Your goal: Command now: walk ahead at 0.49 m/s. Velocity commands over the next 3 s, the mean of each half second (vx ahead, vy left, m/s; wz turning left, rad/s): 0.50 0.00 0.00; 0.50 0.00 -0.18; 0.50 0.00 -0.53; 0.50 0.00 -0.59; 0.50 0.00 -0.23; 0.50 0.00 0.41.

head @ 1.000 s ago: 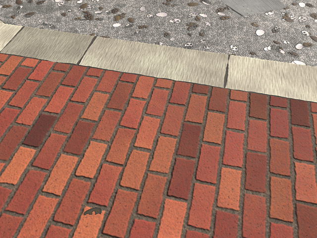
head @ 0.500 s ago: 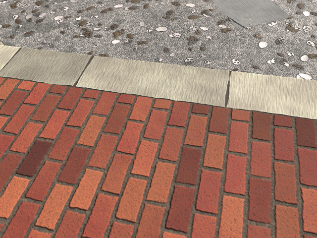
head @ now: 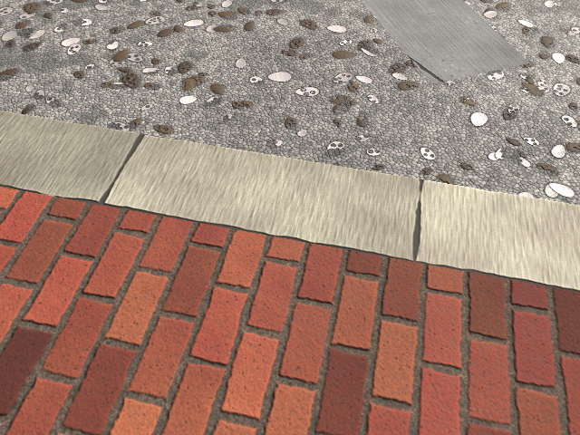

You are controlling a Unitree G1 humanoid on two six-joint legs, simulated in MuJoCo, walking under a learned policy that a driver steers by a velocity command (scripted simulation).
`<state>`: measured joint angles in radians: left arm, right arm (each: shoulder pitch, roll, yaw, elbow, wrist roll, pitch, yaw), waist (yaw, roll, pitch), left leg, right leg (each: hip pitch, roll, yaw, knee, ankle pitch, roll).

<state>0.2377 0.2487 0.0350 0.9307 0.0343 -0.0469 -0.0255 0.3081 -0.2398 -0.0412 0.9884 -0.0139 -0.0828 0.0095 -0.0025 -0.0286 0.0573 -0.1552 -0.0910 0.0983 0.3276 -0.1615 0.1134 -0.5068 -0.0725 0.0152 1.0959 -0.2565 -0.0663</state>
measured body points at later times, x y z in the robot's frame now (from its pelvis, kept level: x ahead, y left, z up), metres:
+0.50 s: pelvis +0.29 -0.05 +0.00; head +0.31 -0.06 +0.44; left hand +0.36 +0.21 -0.14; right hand +0.31 -0.30 -0.16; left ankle +0.21 +0.08 -0.65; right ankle +0.33 -0.11 -0.74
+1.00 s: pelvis +0.56 +0.00 -0.01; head +0.59 +0.01 +0.44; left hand +0.56 +0.25 -0.16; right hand +0.68 -0.26 -0.12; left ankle +0.62 +0.07 -0.74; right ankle +0.42 -0.11 -0.66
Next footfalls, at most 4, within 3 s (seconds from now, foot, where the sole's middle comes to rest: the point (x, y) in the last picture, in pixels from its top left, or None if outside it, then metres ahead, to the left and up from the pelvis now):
0.34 right None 0.37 -0.11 -0.78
0.88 left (267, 363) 0.66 0.07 -0.78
1.42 right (357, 290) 0.87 -0.17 -0.78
1.98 left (362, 198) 1.21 -0.21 -0.78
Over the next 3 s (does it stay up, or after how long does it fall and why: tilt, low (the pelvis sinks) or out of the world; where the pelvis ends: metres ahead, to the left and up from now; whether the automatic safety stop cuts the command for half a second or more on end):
stays up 1.35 -0.54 -0.07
